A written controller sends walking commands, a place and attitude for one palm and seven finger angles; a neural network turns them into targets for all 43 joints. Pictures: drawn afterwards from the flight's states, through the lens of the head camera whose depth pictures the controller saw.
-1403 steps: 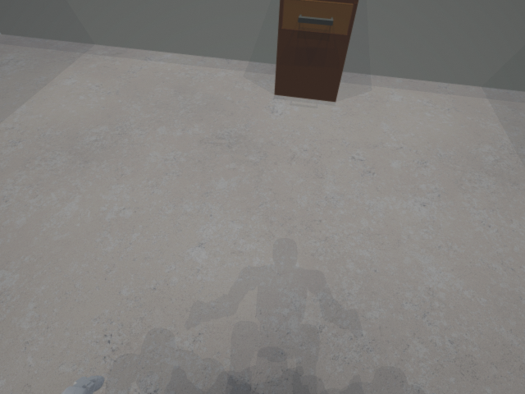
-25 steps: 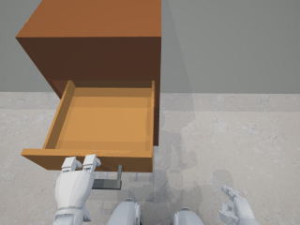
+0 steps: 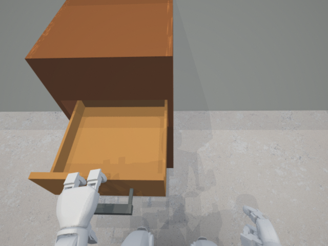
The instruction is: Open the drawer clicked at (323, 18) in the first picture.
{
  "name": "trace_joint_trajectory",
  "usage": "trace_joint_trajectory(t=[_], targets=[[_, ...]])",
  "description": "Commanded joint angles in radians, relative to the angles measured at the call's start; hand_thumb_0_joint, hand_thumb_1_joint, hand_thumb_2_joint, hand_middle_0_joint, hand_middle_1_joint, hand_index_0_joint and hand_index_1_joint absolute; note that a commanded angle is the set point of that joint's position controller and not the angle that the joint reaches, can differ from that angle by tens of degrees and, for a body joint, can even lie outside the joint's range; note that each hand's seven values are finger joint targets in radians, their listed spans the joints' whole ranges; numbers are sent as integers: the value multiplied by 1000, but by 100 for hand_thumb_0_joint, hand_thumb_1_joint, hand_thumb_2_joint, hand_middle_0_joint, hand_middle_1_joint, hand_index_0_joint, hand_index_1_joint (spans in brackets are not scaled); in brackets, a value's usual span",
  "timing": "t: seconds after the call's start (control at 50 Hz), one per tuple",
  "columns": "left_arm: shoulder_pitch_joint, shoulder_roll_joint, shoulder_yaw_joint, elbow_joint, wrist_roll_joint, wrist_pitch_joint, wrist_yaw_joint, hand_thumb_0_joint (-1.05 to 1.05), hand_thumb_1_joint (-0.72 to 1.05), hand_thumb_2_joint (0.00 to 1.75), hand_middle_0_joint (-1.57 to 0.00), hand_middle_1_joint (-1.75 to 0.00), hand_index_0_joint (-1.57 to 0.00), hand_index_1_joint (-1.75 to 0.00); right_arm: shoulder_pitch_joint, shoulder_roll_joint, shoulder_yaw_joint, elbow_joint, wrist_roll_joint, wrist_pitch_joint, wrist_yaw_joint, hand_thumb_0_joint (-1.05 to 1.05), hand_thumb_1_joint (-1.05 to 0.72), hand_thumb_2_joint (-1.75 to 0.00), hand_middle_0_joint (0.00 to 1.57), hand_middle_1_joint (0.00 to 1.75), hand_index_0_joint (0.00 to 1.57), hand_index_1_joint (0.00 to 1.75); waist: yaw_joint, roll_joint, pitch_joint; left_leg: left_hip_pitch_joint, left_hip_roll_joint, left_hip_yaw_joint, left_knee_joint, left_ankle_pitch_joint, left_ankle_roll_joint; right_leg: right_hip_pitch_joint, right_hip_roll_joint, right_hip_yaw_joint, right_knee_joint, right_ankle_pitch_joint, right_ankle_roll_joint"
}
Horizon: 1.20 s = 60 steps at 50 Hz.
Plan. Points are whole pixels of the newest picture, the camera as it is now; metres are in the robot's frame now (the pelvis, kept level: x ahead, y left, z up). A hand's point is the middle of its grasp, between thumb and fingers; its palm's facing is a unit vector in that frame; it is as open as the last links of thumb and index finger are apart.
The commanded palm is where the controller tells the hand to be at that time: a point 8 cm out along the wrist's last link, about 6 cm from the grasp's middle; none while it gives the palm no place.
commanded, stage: lift the hand off the handle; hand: left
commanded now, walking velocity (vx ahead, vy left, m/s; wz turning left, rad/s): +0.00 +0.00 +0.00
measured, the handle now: (100, 200) +0.26 +0.22 -0.15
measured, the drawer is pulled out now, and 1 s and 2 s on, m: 0.30 0.30 0.30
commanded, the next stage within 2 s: draw the hand back to the body in 0.70 s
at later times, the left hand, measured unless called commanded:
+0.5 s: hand (80, 204) +0.22 +0.22 -0.01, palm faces -0.03 -0.12 -0.99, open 13.8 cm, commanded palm +0.20 +0.21 +0.04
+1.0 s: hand (68, 203) +0.21 +0.23 +0.03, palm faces +0.03 -0.12 -0.99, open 13.8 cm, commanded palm +0.19 +0.22 +0.09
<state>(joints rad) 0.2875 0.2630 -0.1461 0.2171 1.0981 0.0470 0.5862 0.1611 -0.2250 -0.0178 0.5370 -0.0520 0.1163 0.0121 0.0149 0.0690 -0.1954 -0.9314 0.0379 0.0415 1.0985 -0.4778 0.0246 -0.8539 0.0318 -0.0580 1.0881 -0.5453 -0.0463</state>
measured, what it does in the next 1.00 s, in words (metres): stands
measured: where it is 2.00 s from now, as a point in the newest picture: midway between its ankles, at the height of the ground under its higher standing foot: outside the picture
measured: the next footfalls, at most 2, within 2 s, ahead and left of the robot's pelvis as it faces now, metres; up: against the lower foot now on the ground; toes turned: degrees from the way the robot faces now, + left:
none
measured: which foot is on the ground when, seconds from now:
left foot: down 0.00-1.00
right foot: down 0.00-1.00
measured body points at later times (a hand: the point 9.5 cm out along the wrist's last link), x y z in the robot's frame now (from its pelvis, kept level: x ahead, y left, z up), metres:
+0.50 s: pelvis +0.01 +0.01 +0.02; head +0.06 -0.01 +0.46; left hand +0.21 +0.22 +0.04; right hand +0.19 -0.22 -0.09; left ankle +0.03 +0.11 -0.66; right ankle -0.01 -0.10 -0.66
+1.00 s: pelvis +0.01 +0.01 +0.03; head +0.05 -0.01 +0.48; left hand +0.20 +0.23 +0.08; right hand +0.20 -0.21 -0.07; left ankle +0.03 +0.11 -0.66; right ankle -0.01 -0.10 -0.66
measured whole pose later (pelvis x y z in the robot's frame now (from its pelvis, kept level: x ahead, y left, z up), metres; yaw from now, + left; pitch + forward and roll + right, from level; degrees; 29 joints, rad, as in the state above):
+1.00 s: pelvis +0.01 +0.01 +0.03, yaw +0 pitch +12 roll -1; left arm 0.43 0.31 -0.13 -0.01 1.05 0.05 0.51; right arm 0.17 -0.24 -0.02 0.51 -0.03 0.13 0.04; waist 0.04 0.08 -0.16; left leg -0.71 0.02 0.06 0.93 -0.44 0.04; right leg -0.63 0.02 -0.03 0.92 -0.49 -0.03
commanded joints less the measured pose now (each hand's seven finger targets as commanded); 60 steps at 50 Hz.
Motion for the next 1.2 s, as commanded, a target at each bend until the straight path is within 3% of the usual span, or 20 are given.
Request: trace_joint_trajectory(t=[0.0, 0.04, 0.12, 0.22, 0.26, 0.4, 0.46, 0.52, 0.54, 0.56, 0.64, 0.66, 0.68, 0.76, 0.84, 0.96, 1.1, 1.14, 1.16, 1.18], targets=[[-43, 128, 78, -180, 1, -16, 28, 0, -50, 30, -30, -120, -30, -120, -60, -108, -39, -147, 6, -39, -6, 0, -90, -90, 20, 30, 20, 30, -14, -66, -204, 267, -41, -27, -133, 212, 23, 108, 12, 53, -212, 340, -5], [-35, 151, 99, -204, -4, -27, 25, 0, -50, 30, -30, -120, -30, -120, -57, -109, -38, -150, 4, -39, -6, 0, -90, -90, 20, 30, 20, 30, -7, -57, -226, 278, -46, -22, -138, 230, 22, 135, 10, 65, -214, 372, -4], [-6, 142, 97, -204, -7, -33, 22, 0, -50, 30, -30, -120, -30, -120, -61, -112, -40, -152, 4, -37, -3, 0, -90, -90, 20, 30, 20, 30, -10, -36, -181, 298, -44, -29, -154, 243, 20, 128, 13, 63, -226, 378, -10], [15, 152, 105, -244, -20, -37, 10, 0, -50, 30, -30, -120, -30, -120, -60, -114, -42, -160, 6, -34, 3, 0, -90, -90, 20, 30, 20, 30, -7, -49, -191, 325, -43, -27, -171, 269, 21, 164, 11, 64, -240, 418, -9], [15, 143, 91, -260, -14, -41, 8, 0, -50, 30, -30, -120, -30, -120, -61, -112, -44, -163, 6, -34, 3, 0, -90, -90, 20, 30, 20, 30, -6, -23, -184, 342, -42, -28, -178, 264, 20, 151, 12, 54, -241, 392, -9], [6, 145, 89, -275, -15, -35, -2, 0, -50, 30, -30, -120, -30, -120, -66, -112, -44, -169, 10, -29, 9, 0, -90, -90, 20, 30, 20, 30, -5, -51, -164, 371, -39, -33, -206, 259, 21, 153, 13, 42, -264, 357, -7], [-20, 133, 67, -287, -17, -26, -9, 0, -50, 30, -30, -120, -30, -120, -66, -111, -42, -171, 13, -29, 7, 0, -90, -90, 20, 30, 20, 30, -3, -15, -151, 394, -37, -36, -230, 250, 20, 157, 15, 36, -276, 325, -10], [-50, 138, 65, -289, -21, -14, -20, 0, -50, 30, -30, -120, -30, -120, -68, -113, -39, -172, 17, -27, 6, 0, -90, -90, 20, 30, 20, 30, -4, -32, -150, 411, -36, -39, -247, 259, 20, 173, 14, 36, -291, 323, -11], [-48, 141, 67, -299, -16, -15, -23, 0, -50, 30, -30, -120, -30, -120, -62, -111, -38, -172, 14, -26, 10, 0, -90, -90, 20, 30, 20, 30, 2, -49, -182, 425, -36, -38, -247, 279, 20, 177, 15, 35, -286, 340, -8], [-14, 113, 39, -299, -22, -12, -28, 0, -50, 30, -30, -120, -30, -120, -67, -107, -40, -178, 19, -28, 9, 0, -90, -90, 20, 30, 20, 30, 4, -31, -164, 431, -34, -38, -255, 288, 20, 195, 14, 31, -290, 353, -11], [-1, 118, 48, -250, -15, -6, -41, 0, -50, 30, -30, -120, -30, -120, -65, -110, -34, -174, 22, -25, 19, 0, -90, -90, 20, 30, 20, 30, 8, -84, -135, 417, -33, -41, -266, 291, 17, 189, 18, 26, -294, 350, -7], [25, 104, 35, -259, -17, -7, -43, 0, -50, 30, -30, -120, -30, -120, -71, -107, -36, -180, 25, -28, 20, 0, -90, -90, 20, 30, 20, 30, 13, -62, -131, 419, -32, -38, -269, 300, 18, 205, 18, 28, -294, 372, -10], [25, 119, 46, -272, -11, -11, -41, 0, -50, 30, -30, -120, -30, -120, -70, -107, -34, -183, 22, -27, 25, 0, -90, -90, 20, 30, 20, 30, 18, -64, -160, 427, -34, -36, -265, 314, 16, 204, 18, 33, -290, 379, -10], [22, 123, 58, -293, -4, -19, -28, 0, -50, 30, -30, -120, -30, -120, -70, -106, -38, -185, 19, -25, 25, 0, -90, -90, 20, 30, 20, 30, 12, -61, -138, 421, -34, -36, -258, 309, 16, 202, 18, 39, -287, 388, -12], [63, 182, 113, -420, -10, -30, -10, 0, -50, 30, -30, -120, -30, -120, -76, -102, -36, -204, 15, -25, 26, 0, -90, -90, 20, 30, 20, 30, 36, 10, -203, 476, -40, -35, -258, 353, 13, 224, 16, 52, -283, 401, -18], [128, 146, 80, -440, -57, 1, -53, 0, -50, 30, -30, -120, -30, -120, -99, -102, -35, -200, 31, -32, 23, 0, -90, -90, 20, 30, 20, 30, 19, -42, -112, 480, -28, -47, -304, 323, 17, 253, 13, 36, -328, 372, -9], [115, 211, 120, -515, -82, -16, -143, 0, -50, 30, -30, -120, -30, -120, -115, -99, -23, -200, 39, -47, 14, 0, -90, -90, 20, 30, 20, 30, 32, -50, -58, 524, -29, -44, -363, 283, 22, 295, 0, 53, -398, 334, -3], [136, 234, 142, -558, -84, -31, -154, 0, -50, 30, -30, -120, -30, -120, -109, -97, -19, -207, 35, -53, 18, 0, -90, -90, 20, 30, 20, 30, 45, -23, -79, 556, -31, -42, -368, 310, 20, 304, -2, 60, -404, 343, -6], [167, 229, 149, -552, -93, -36, -160, 0, -50, 30, -30, -120, -30, -120, -114, -93, -22, -206, 40, -54, 14, 0, -90, -90, 20, 30, 20, 30, 45, -24, -43, 548, -29, -42, -376, 306, 21, 319, -1, 55, -410, 353, -6], [160, 258, 179, -556, -92, -39, -163, 0, -50, 30, -30, -120, -30, -120, -114, -96, -17, -208, 36, -54, 17, 0, -90, -90, 20, 30, 20, 30, 49, -53, -53, 545, -31, -43, -380, 294, 18, 313, -3, 57, -417, 335, -2]])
